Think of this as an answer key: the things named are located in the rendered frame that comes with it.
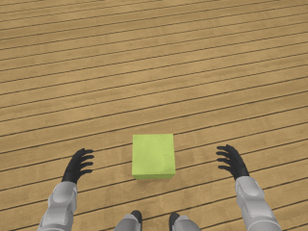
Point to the carton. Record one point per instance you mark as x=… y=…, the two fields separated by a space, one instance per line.
x=153 y=156

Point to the robot right shin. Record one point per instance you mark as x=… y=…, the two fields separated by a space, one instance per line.
x=182 y=217

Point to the right robot hand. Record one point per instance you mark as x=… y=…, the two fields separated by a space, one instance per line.
x=237 y=166

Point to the left robot hand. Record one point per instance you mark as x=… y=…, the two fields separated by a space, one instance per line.
x=73 y=170

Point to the robot shin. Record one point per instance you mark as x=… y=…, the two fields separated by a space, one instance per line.
x=182 y=217
x=130 y=216

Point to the left robot forearm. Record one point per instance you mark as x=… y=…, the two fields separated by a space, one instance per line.
x=62 y=204

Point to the robot left shin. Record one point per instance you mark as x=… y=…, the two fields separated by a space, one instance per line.
x=130 y=216

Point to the right robot forearm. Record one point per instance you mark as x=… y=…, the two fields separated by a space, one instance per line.
x=256 y=212

